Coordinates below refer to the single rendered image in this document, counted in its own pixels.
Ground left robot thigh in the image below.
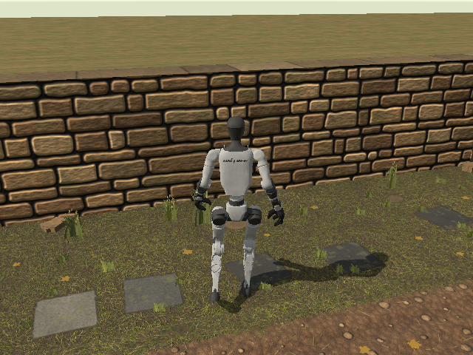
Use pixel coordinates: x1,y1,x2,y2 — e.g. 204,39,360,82
211,206,227,255

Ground robot right forearm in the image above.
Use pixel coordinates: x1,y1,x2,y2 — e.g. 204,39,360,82
266,178,282,211

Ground robot left forearm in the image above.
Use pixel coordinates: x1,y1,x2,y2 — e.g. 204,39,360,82
195,178,207,200

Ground robot right hand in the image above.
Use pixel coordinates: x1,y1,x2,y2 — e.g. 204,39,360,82
268,208,285,226

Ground robot left upper arm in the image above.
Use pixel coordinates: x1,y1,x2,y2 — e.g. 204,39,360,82
200,149,221,189

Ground robot left hand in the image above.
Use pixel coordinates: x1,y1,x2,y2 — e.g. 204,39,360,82
194,197,211,211

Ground humanoid robot torso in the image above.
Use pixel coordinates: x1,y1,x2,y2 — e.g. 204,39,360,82
219,145,253,222

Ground robot right upper arm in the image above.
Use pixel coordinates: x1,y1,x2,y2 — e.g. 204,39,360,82
251,149,273,190

